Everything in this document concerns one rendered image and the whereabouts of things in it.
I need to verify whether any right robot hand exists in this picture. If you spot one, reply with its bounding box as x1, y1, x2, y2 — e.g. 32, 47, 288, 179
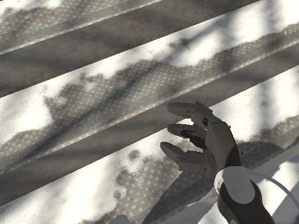
160, 101, 243, 179

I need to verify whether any robot left shin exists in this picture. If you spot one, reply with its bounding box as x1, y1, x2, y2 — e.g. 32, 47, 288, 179
106, 215, 129, 224

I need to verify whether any robot right forearm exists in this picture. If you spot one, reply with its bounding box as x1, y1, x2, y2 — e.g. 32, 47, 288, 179
214, 166, 277, 224

